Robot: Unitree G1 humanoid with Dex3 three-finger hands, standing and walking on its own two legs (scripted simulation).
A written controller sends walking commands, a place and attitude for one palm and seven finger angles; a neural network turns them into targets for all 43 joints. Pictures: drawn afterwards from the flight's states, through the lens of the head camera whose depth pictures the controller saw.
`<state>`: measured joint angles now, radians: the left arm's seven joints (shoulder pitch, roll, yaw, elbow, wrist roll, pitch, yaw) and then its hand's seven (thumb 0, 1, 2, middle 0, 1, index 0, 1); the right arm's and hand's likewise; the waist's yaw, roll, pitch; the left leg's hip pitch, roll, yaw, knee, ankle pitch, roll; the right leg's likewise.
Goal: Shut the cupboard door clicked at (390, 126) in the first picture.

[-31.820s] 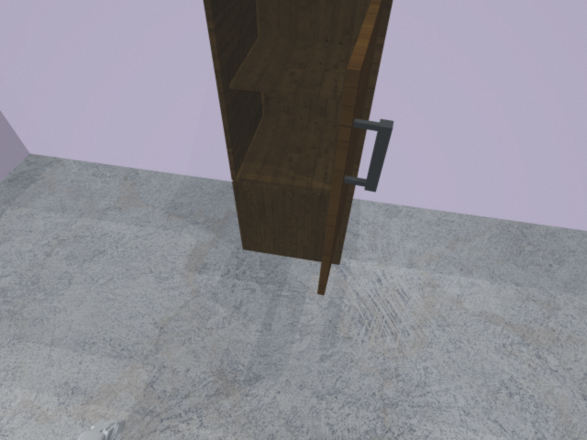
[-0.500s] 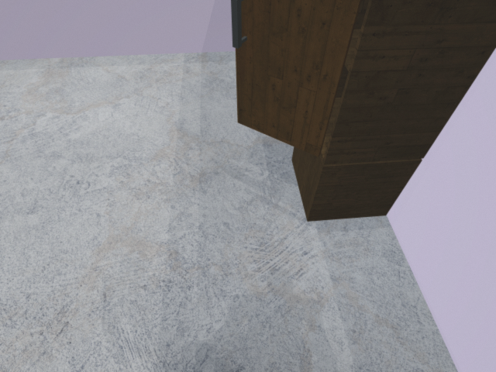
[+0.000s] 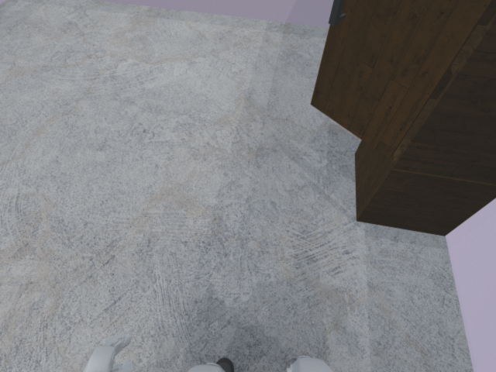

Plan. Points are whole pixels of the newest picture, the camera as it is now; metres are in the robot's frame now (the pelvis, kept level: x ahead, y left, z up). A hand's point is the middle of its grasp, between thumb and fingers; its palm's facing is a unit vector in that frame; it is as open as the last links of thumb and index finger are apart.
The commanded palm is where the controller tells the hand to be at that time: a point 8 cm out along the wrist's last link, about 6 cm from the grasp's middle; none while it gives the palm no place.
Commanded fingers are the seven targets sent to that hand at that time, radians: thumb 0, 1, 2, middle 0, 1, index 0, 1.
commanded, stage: walk to a spot facing it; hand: left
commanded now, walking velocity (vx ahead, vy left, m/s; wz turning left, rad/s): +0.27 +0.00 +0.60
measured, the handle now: out of the picture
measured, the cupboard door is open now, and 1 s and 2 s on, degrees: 52 52 52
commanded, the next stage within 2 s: turn to face it in 1.02 s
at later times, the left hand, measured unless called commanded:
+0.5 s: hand out of the picture -0.04 +0.18 -0.18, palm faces +0.41 -0.89 -0.22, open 7.3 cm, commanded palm none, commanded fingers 0.00 0.90 0.90 -0.20 -0.30 -0.20 -0.30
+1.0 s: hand (85, 275) +0.30 +0.34 -0.16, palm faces +0.42 -0.89 -0.19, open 7.3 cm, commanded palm none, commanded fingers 0.00 0.90 0.90 -0.20 -0.30 -0.20 -0.30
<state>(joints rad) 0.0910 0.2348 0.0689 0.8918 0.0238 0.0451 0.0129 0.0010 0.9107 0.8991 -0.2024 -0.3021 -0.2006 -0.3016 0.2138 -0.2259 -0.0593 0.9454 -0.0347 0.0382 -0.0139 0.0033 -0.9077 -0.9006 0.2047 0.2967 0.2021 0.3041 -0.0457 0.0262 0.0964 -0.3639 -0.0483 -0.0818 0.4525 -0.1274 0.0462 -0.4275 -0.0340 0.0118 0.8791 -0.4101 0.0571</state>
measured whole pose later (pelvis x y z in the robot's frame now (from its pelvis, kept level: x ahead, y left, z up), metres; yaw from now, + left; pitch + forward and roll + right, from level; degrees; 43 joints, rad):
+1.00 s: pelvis +0.26 +0.12 -0.01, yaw +29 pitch +0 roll +1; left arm 0.10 0.19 0.05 0.89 0.03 -0.02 -0.04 0.00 0.91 0.90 -0.20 -0.30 -0.20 -0.30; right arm 0.41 -0.14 -0.03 1.06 -0.03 -0.05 -0.02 0.00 -0.91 -0.90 0.20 0.30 0.20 0.30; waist -0.06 -0.02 0.06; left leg 0.04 -0.05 0.02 0.37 -0.41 0.04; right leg -0.47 -0.08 -0.06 0.61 -0.13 0.01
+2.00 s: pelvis +0.45 +0.22 +0.00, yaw +10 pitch +2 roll +0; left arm 0.20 0.22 0.07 0.90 0.03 0.04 0.00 0.00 0.91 0.90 -0.21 -0.30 -0.20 -0.30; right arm 0.12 -0.25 -0.05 0.89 -0.01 0.05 -0.03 0.01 -0.91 -0.90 0.20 0.30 0.20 0.30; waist 0.01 -0.01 0.10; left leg -0.43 0.05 0.02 0.85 -0.43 -0.07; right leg -0.32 0.03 0.06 0.52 -0.23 -0.01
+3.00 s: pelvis +0.49 +0.27 +0.00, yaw -25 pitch +1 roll -3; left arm 0.15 0.28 0.09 0.88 0.02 0.08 -0.04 0.00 0.91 0.90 -0.20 -0.30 -0.20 -0.30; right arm 0.22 -0.20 -0.01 0.86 -0.03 0.01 -0.03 0.00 -0.91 -0.90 0.21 0.30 0.20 0.30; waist 0.00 -0.01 0.09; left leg -0.24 0.13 0.17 0.50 -0.28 0.01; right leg -0.48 -0.02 -0.03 1.09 -0.45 0.06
